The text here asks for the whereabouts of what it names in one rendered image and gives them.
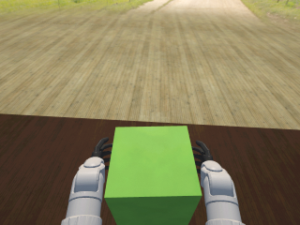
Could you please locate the left robot forearm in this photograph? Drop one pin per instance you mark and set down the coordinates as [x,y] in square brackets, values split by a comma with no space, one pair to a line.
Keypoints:
[86,194]

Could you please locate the carton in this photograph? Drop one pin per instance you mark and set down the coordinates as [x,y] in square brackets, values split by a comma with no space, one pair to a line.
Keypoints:
[152,177]

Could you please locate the left robot hand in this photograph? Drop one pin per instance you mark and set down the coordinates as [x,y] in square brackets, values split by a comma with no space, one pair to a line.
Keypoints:
[99,153]

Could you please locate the right robot forearm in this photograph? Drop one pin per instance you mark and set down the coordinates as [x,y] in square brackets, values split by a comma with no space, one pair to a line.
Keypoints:
[220,197]

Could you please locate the right robot hand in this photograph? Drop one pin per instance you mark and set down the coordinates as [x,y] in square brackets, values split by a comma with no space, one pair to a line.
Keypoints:
[205,154]

